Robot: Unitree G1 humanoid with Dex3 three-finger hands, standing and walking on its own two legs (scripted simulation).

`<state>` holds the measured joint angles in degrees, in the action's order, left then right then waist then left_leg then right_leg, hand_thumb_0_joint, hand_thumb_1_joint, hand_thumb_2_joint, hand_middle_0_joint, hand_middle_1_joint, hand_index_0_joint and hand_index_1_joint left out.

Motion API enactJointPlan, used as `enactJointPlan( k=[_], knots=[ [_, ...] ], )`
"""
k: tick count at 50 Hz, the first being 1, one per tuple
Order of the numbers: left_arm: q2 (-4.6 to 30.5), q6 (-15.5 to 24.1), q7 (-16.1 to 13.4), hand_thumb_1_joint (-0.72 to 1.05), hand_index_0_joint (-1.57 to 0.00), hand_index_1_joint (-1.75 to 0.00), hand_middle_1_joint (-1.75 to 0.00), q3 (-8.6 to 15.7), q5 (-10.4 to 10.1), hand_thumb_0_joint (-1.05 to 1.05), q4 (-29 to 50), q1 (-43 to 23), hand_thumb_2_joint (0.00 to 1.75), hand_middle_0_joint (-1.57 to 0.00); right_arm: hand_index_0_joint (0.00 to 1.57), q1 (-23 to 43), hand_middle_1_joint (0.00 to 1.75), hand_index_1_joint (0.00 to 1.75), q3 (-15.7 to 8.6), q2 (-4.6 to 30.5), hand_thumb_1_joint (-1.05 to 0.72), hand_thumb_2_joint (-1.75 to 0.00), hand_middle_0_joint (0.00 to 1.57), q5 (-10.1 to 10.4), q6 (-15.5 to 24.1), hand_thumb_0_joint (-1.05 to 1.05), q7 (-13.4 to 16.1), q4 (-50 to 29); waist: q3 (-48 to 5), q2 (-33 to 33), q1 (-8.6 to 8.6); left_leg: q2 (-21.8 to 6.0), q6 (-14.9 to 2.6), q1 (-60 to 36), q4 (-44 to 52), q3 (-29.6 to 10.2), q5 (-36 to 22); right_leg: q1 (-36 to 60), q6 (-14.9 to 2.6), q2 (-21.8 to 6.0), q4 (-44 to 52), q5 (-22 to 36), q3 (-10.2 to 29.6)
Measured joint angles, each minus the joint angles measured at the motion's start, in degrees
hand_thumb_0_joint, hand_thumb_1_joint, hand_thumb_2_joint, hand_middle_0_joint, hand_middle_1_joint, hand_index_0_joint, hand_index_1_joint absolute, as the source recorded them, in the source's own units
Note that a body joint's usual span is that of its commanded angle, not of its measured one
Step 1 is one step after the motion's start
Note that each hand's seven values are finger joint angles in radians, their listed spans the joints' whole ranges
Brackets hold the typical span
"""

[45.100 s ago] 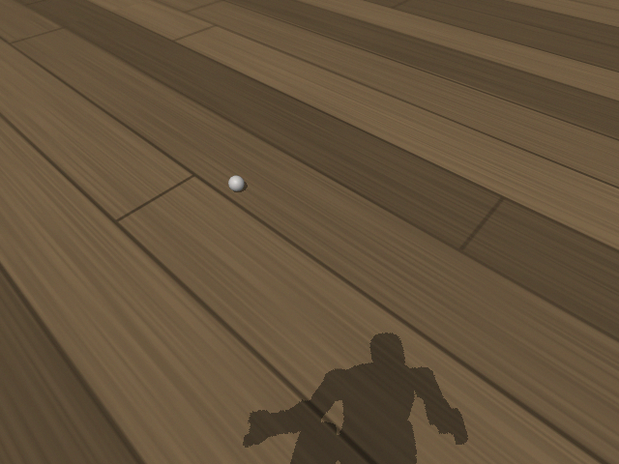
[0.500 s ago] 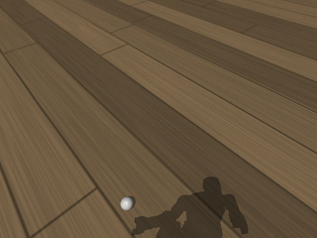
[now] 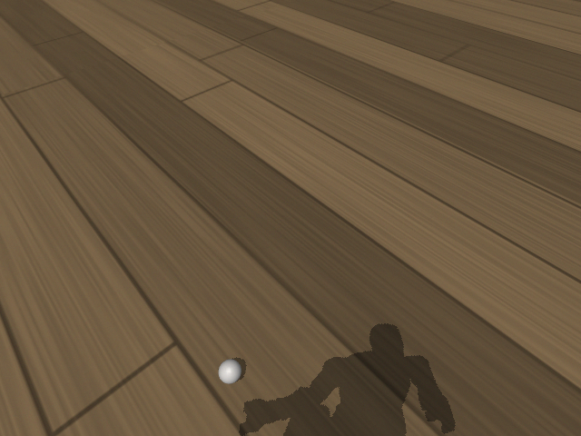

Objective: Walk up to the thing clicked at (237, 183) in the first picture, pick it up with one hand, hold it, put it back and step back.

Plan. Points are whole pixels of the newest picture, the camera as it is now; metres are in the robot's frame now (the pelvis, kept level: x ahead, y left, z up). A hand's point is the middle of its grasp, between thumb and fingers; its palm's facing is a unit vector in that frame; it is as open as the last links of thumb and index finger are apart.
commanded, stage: stand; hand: left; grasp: from above
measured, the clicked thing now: (229, 371) +0.48 +0.23 -0.74
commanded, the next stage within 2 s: step back in 0.16 s
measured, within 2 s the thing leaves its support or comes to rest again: neither
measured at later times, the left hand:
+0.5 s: hand out of the picture +0.10 +0.31 -0.18, palm faces -0.02 -0.93 -0.38, open 7.4 cm
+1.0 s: hand out of the picture -0.01 +0.29 -0.16, palm faces -0.09 -0.91 -0.40, open 7.4 cm
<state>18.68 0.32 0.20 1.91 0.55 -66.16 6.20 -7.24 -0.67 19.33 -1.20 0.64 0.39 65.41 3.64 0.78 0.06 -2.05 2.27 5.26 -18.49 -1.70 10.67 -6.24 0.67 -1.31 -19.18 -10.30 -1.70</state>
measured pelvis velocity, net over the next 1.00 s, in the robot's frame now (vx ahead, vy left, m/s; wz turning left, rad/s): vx -0.14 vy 0.04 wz -0.11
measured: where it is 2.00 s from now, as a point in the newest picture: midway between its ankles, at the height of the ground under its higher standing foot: outside the picture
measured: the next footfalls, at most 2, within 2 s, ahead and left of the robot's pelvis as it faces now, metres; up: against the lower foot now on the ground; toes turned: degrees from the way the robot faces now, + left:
right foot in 0.86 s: -0.08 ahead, -0.07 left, +0.00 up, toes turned -1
left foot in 1.22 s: -0.18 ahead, +0.18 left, +0.00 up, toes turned -5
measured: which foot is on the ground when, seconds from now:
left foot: down 0.00-0.90, up 0.92-1.00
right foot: down 0.00-0.44, up 0.46-0.84, down 0.86-1.00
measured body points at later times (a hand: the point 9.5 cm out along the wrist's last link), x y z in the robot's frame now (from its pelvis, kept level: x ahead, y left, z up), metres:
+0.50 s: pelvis -0.05 +0.04 -0.03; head +0.02 +0.07 +0.42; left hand +0.10 +0.36 -0.16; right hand +0.01 -0.28 -0.14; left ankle -0.06 +0.14 -0.75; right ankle -0.01 -0.11 -0.73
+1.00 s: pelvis -0.14 +0.04 -0.02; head -0.09 +0.02 +0.43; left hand -0.01 +0.34 -0.13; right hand -0.06 -0.27 -0.15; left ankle -0.13 +0.16 -0.69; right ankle -0.12 -0.07 -0.75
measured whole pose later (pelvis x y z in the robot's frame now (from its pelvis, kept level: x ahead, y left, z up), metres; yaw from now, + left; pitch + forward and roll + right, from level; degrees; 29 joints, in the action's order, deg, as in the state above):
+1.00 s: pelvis -0.14 +0.04 -0.02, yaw -6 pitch -3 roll +2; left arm 20.1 -2.1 -0.2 4.2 1.3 -48.7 8.9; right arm -6.2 -2.7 20.7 0.0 -3.1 1.0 50.9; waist 10.3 0.1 0.5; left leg 5.4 -0.4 23.7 -59.6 -4.1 30.2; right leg -15.4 -2.3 1.7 -35.5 -16.9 4.2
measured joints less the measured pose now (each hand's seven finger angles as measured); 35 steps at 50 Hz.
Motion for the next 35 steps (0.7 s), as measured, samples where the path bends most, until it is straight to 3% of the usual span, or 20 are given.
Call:
enactJointPlan(
  k=[8, 12, 15, 19, 22, 24, 27, 30, 35],
  knots=[
    [0.06, 0.07, 0.0, 0.9, -0.2, -0.3, -0.3, -0.26, -0.17, 0.0, 0.04, 0.44, 0.9, -0.2, 0.2, -0.07, 0.3, 0.3, 0.12, 0.12, -0.9, -0.89, 0.21, 0.11, 0.03, 0.0, -0.07, 0.01, 0.05, 0.01, -0.04, -0.06, 0.06, -0.06, 0.08, 0.15, 0.03, -0.1, -0.05, 0.06, -0.12, -0.08, 0.14],
    [0.48, -0.28, -0.18, 0.9, -0.21, -0.3, -0.3, 0.92, -1.03, 0.0, 2.85, -0.26, 0.9, -0.2, 0.2, 1.62, 0.3, 0.3, -0.37, 0.94, -0.9, -0.89, 0.21, 0.73, -1.09, 0.0, -0.43, -2.11, 2.15, 0.39, -0.34, -0.34, -0.33, 3.8, -5.22, -0.04, 1.8, -3.0, -0.21, 0.39, -3.36, -0.8, 0.12],
    [1.11, -0.72, -0.43, 0.9, -0.21, -0.3, -0.3, 1.59, -0.98, 0.0, 5.31, -1.58, 0.9, -0.2, 0.2, 3.07, 0.3, 0.3, -1.03, 2.01, -0.9, -0.89, 0.21, 1.05, -1.8, 0.0, -0.47, -4.35, 4.77, 0.53, -0.51, 0.12, -1.99, 8.22, -12.08, -0.08, 3.09, -5.52, -0.25, 0.2, -5.92, -1.04, 0.21],
    [2.19, -1.75, -0.62, 0.9, -0.21, -0.3, -0.3, 1.96, 0.11, 0.0, 8.55, -2.59, 0.9, -0.2, 0.2, 2.97, 0.3, 0.3, -2.1, 3.22, -0.9, -0.89, 0.21, 0.97, -2.78, 0.0, -0.84, -7.16, 6.0, -0.94, -0.43, 3.44, -4.13, 12.09, -23.5, 0.45, 13.41, -9.57, 0.46, -1.51, -9.95, -1.71, 1.74],
    [3.38, -2.66, -0.83, 0.9, -0.21, -0.3, -0.3, 1.81, 0.16, 0.0, 10.8, -3.49, 0.9, -0.2, 0.2, 1.04, 0.3, 0.3, -2.59, 3.96, -0.9, -0.89, 0.21, 0.71, -2.45, 0.0, -1.01, -8.76, 5.25, -1.16, -1.39, 3.16, -4.46, 10.08, -18.99, 0.68, 8.17, -13.45, 1.28, -1.87, -14.52, -3.24, 1.54],
    [4.61, -3.33, -1.35, 0.9, -0.21, -0.3, -0.3, 2.13, -0.15, 0.0, 11.98, -5.39, 0.9, -0.2, 0.2, 0.57, 0.3, 0.3, -2.96, 2.96, -0.9, -0.89, 0.21, -0.11, -2.19, 0.0, -0.65, -8.78, 6.66, -2.98, -1.32, 4.08, -4.6, 10.19, -19.01, 1.01, 11.02, -16.51, -0.31, -0.16, -21.89, -10.06, 5.71],
    [5.34, -3.72, -2.33, 0.91, -0.2, -0.3, -0.3, 2.41, -0.3, 0.0, 13.72, -6.11, 0.9, -0.2, 0.2, -0.41, 0.3, 0.3, -2.48, 1.17, -0.9, -0.89, 0.21, -0.85, -2.37, 0.0, -0.44, -9.37, 8.16, -4.48, -1.26, 4.0, -5.01, 10.01, -17.67, 1.49, 9.17, -19.63, -1.76, 5.32, -34.01, -19.66, 10.13],
    [4.7, -3.87, -2.29, 0.91, -0.2, -0.3, -0.3, 1.95, -0.55, 0.0, 14.45, -5.18, 0.9, -0.2, 0.21, -1.05, 0.3, 0.3, -2.39, 0.55, -0.9, -0.89, 0.21, -1.19, -2.51, 0.0, 0.26, -10.38, 8.13, -4.07, -1.72, 3.5, -5.39, 9.92, -14.82, 1.79, 6.84, -21.28, -1.86, 8.37, -42.28, -19.33, 10.64],
    [3.18, -3.74, -1.55, 0.91, -0.2, -0.3, -0.3, 1.59, -0.12, 0.0, 15.43, -2.16, 0.9, -0.2, 0.21, -0.56, 0.3, 0.3, -2.67, 0.57, -0.9, -0.89, 0.21, -0.45, -1.99, 0.0, 1.26, -13.0, 8.69, -3.07, -1.64, 3.35, -5.9, 10.19, -13.67, 3.79, 5.31, -18.37, -0.33, 7.66, -42.11, -17.35, 10.12]
  ],
)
